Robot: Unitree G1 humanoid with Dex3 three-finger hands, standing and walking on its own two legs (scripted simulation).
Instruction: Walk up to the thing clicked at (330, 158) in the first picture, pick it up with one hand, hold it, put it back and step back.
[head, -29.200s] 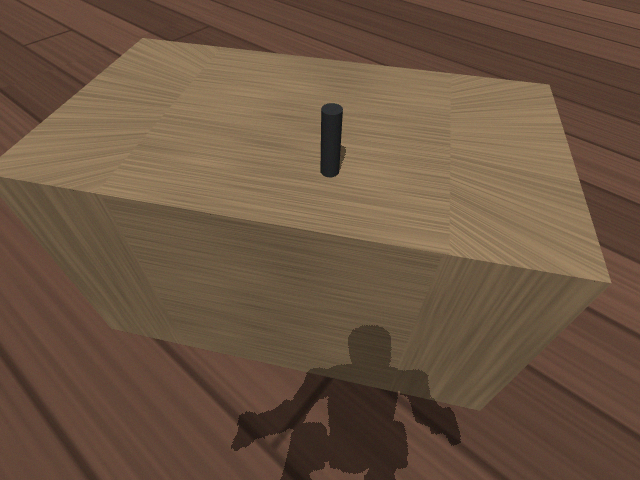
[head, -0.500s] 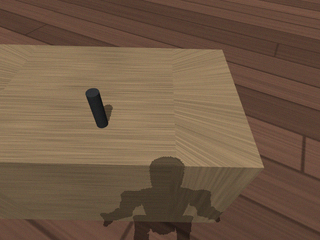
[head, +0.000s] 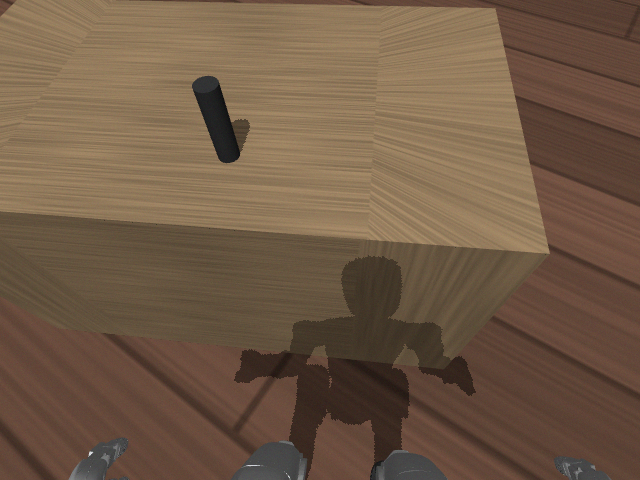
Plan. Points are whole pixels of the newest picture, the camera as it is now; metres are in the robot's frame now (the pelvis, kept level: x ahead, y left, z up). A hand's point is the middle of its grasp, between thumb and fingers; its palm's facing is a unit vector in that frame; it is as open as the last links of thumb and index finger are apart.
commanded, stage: step back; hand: left
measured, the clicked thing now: (218, 123) +0.63 +0.19 +0.01
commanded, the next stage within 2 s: none
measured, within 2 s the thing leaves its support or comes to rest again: neither
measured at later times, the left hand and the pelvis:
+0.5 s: hand out of the picture -0.06 +0.29 -0.15, palm faces -0.07 -0.90 -0.42, open 7.4 cm; pelvis -0.15 +0.02 -0.01, yaw -4 degrees
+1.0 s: hand out of the picture -0.17 +0.31 -0.15, palm faces -0.02 -0.92 -0.38, open 7.4 cm; pelvis -0.31 +0.05 +0.00, yaw -1 degrees
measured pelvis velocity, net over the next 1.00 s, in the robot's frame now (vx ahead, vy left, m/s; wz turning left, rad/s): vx -0.31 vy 0.05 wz -0.02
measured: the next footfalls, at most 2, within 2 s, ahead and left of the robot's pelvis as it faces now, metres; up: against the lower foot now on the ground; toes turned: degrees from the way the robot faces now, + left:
left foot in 0.10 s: +0.00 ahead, +0.15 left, +0.00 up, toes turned -1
right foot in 0.48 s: -0.14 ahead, -0.11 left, +0.00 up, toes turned -2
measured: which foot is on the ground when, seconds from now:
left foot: up 0.00-0.08, down 0.10-0.50, up 0.52-0.80, down 0.82-1.00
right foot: down 0.00-0.12, up 0.14-0.46, down 0.48-0.84, up 0.86-1.00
